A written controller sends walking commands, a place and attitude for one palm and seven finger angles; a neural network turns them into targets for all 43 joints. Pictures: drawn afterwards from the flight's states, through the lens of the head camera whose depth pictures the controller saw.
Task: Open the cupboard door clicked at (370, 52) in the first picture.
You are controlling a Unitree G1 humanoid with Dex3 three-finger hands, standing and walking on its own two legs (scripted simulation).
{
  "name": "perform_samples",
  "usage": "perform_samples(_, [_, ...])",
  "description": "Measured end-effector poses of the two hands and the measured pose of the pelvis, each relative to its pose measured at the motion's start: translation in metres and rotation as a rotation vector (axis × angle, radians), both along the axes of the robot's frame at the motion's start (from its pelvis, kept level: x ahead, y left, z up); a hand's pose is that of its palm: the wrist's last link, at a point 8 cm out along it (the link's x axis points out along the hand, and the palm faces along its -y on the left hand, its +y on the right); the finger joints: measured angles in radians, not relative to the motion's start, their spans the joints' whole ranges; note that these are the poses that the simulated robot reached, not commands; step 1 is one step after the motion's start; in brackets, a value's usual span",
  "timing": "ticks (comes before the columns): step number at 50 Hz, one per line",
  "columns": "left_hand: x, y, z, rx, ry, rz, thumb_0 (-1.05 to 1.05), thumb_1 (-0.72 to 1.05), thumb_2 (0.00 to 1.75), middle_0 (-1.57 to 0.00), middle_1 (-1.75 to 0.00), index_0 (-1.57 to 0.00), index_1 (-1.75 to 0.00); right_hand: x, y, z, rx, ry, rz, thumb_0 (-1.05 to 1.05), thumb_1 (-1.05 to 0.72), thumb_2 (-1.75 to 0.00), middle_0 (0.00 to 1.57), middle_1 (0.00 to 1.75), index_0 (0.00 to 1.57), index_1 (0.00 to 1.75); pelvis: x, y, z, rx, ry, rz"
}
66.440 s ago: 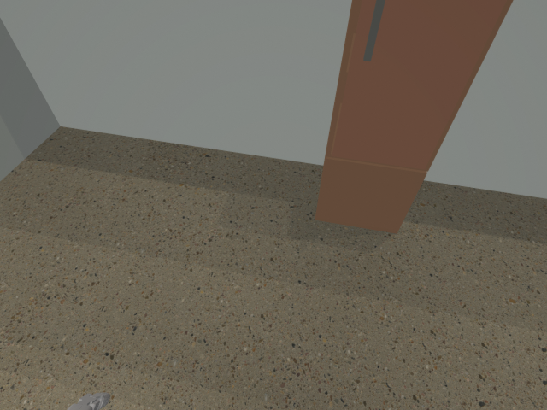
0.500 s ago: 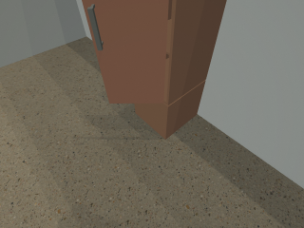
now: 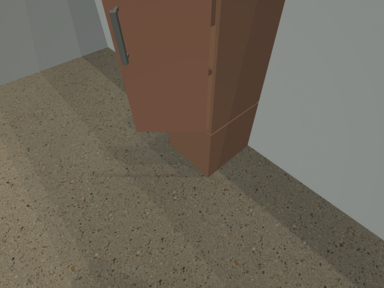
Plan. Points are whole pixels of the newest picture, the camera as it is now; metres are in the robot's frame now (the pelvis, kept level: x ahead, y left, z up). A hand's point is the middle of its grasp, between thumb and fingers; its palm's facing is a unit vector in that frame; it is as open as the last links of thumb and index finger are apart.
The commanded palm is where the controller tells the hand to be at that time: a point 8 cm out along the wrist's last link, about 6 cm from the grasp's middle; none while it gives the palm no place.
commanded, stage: look to check the result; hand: left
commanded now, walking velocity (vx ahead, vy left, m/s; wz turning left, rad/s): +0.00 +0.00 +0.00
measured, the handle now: (120, 37) +0.83 +0.28 +0.13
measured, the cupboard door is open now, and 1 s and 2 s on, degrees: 48 48 48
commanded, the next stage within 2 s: stand and wait in 1.58 s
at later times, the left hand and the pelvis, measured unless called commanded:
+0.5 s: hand out of the picture +0.05 +0.22 -0.16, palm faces -0.02 -0.96 -0.30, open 7.4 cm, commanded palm none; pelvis +0.00 +0.00 +0.00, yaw +0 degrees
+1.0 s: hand out of the picture +0.07 +0.23 -0.16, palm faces -0.02 -0.95 -0.31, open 7.4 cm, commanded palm none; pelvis +0.00 +0.00 +0.00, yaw +0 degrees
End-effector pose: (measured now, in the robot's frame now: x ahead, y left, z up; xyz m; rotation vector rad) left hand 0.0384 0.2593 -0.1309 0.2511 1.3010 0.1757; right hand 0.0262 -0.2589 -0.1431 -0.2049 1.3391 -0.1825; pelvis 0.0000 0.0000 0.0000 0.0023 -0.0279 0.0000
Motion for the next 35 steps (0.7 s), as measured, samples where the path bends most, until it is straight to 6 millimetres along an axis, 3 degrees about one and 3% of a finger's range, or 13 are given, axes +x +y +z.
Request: perform_samples(35, [0.011,0.013,0.004,0.022,-0.018,-0.015,0.0,0.91,0.9,-0.2,-0.3,-0.2,-0.29,0.01,-0.01,0.005,-0.026,-0.015,0.011,0.01,-0.91,-0.9,0.2,0.3,0.21,0.3,0.0,0.001,0.001,0.0,0.002,0.0])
